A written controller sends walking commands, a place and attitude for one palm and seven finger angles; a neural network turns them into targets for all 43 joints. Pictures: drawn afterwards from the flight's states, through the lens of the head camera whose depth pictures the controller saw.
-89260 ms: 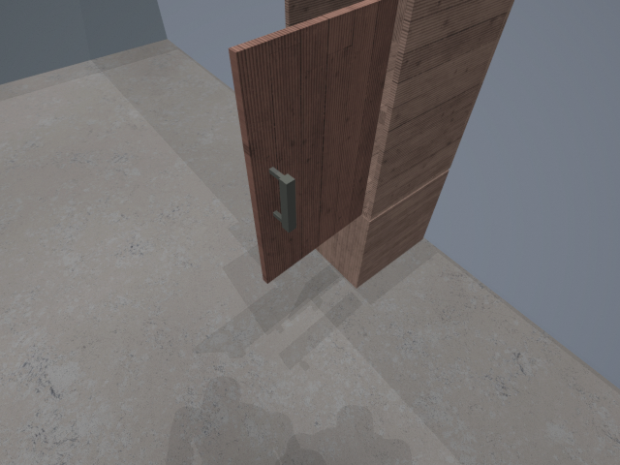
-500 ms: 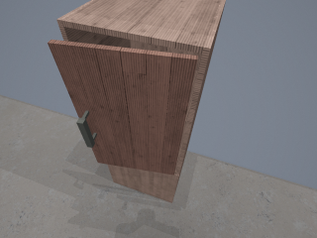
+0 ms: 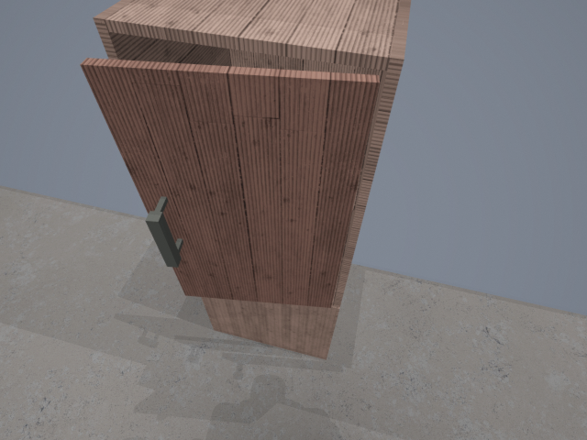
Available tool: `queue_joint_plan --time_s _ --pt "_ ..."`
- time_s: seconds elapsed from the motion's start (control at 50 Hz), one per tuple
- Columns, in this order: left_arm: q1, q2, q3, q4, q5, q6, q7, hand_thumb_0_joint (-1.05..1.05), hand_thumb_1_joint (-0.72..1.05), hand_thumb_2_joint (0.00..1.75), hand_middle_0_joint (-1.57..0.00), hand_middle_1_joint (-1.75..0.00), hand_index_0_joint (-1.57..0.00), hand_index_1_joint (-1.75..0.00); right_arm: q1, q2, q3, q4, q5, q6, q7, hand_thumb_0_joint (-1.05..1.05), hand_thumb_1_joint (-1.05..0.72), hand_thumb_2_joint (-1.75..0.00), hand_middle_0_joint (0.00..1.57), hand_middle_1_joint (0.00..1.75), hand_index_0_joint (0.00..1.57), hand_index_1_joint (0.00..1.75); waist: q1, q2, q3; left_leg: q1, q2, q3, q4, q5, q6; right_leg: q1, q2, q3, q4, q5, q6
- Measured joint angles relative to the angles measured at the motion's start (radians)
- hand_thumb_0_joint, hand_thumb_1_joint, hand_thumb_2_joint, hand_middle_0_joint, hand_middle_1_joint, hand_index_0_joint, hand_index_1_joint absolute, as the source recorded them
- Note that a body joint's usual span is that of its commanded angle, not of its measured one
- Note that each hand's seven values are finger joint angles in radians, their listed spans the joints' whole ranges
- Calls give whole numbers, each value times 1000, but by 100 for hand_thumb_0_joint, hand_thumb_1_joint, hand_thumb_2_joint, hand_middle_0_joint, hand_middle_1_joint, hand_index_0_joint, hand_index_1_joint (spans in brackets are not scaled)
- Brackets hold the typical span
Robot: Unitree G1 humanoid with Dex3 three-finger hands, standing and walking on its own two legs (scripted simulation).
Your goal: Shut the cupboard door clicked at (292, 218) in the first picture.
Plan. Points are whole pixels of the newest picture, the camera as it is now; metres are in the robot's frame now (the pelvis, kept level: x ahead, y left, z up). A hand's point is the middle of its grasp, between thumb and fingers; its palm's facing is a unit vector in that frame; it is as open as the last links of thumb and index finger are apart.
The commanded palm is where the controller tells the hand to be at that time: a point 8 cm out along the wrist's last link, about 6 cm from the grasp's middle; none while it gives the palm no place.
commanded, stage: shuffle to correct the standing spot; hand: left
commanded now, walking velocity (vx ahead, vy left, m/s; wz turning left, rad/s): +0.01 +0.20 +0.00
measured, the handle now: (168, 232) +0.44 +0.27 -0.04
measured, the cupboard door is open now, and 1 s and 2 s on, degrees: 10 10 10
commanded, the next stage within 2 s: come to a stop and stand still in 0.08 s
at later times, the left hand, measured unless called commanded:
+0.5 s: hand out of the picture +0.02 +0.26 -0.17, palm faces +0.05 -0.98 -0.17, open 7.4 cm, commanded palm none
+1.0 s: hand out of the picture +0.02 +0.26 -0.16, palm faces -0.01 -0.98 -0.22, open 7.3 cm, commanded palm none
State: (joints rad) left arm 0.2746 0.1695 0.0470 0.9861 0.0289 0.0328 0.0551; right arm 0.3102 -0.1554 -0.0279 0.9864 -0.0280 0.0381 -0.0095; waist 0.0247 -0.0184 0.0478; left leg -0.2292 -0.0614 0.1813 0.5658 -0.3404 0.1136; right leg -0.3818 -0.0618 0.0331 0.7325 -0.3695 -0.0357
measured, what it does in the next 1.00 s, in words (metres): steps on the spot: left foot, then right foot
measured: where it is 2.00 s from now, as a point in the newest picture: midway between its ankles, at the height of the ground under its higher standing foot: outside the picture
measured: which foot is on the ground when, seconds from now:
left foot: down 0.00-0.08, up 0.10-0.26, down 0.28-1.00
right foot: down 0.00-0.28, up 0.30-0.58, down 0.60-1.00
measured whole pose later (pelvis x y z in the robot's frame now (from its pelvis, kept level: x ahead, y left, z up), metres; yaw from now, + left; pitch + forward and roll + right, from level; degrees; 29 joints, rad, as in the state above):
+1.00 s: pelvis +0.00 +0.08 +0.01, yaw -1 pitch -1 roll +0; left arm 0.29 0.15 -0.02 1.07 0.01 -0.03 0.04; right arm 0.32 -0.14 0.02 1.09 -0.02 -0.01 -0.02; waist -0.01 0.03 0.02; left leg -0.22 0.00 0.06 0.52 -0.29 0.03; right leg -0.19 0.02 -0.04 0.52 -0.32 -0.04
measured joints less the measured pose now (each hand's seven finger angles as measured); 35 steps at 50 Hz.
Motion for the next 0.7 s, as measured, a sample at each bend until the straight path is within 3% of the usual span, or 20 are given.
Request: queue_joint_plan --time_s 0.06,0.08,0.14,0.18,0.22,0.26,0.28,0.34,0.42,0.54,0.6,0.7 --pt "2 -5 -1 -10 -1 -8 2 0 91 90 -20 -30 -20 -30 -13 -3 4 -10 -1 5 -1 1 -91 -90 20 30 20 30 3 16 2 -13 -2 16 33 -20 6 46 -4 -44 -51 30 2" --pt "0 -13 -4 -11 0 -15 3 0 91 90 -20 -30 -20 -30 -20 -11 1 -11 0 8 -3 1 -92 -90 20 30 20 30 1 33 4 -25 5 13 56 -28 1 49 -1 -49 -61 38 26" --pt "-3 -22 -9 -20 3 -34 3 0 91 90 -20 -30 -20 -30 -44 -20 -12 -17 5 24 4 1 -93 -90 20 30 20 30 -3 35 8 -116 -6 -54 245 -114 -75 43 -22 -61 -69 50 66" --pt "-5 -20 -6 -28 8 -35 4 0 91 90 -20 -30 -20 -30 -63 -22 -19 -29 4 31 12 1 -93 -90 20 30 20 30 4 18 12 -180 0 -104 373 -140 -101 42 -41 -61 -91 69 74" --pt "-4 -7 0 -33 13 -27 -1 0 91 90 -20 -30 -20 -30 -79 -18 -21 -44 8 27 20 1 -93 -90 20 30 20 30 10 -15 13 -189 23 -130 343 -121 -118 35 -64 -48 -105 84 90" --pt "4 12 6 -35 13 -14 -10 0 91 90 -20 -30 -20 -30 -87 -12 -20 -59 14 6 23 1 -92 -90 20 30 19 30 16 -52 10 -134 47 -138 176 -30 -129 16 -85 -22 -88 83 106" --pt "11 15 7 -37 11 -6 -14 0 91 90 -20 -30 -20 -30 -84 -18 -18 -70 15 -10 21 1 -92 -90 20 30 20 30 15 -50 2 -95 67 -146 80 4 -131 0 -82 -15 -62 70 101" --pt "-1 30 14 -15 0 18 -20 0 91 90 -20 -30 -20 -30 -88 -4 -12 -60 0 -36 4 1 -92 -90 20 30 19 30 2 -61 6 -98 58 -136 95 6 -109 -44 -44 32 90 -80 64" --pt "-8 44 14 5 -2 4 -30 1 91 90 -20 -30 -20 -30 -61 27 4 -14 -8 -45 -19 0 -94 -90 20 30 20 30 -4 -61 -12 -47 55 -140 0 53 -90 -44 24 -13 209 -72 39" --pt "-11 15 -10 19 -9 -3 -50 1 91 90 -20 -30 -19 -30 -28 18 14 34 -12 -42 -23 0 -94 -89 20 30 20 30 -29 -28 -24 0 57 -137 -106 106 -83 77 73 -93 -19 -76 31" --pt "-17 13 -13 27 -13 -16 -42 1 93 90 -20 -30 -20 -30 -14 19 16 60 -2 -40 -25 0 -93 -89 20 30 20 30 -32 -30 -22 -12 45 -125 -82 94 -89 168 73 -78 -227 67 23" --pt "-15 -1 -36 70 -15 -42 -24 1 94 90 -20 -30 -20 -30 -18 23 26 111 11 -31 -20 1 -92 -90 20 30 20 30 -40 7 -12 -1 72 -125 -74 87 -106 190 101 -76 -255 90 -17"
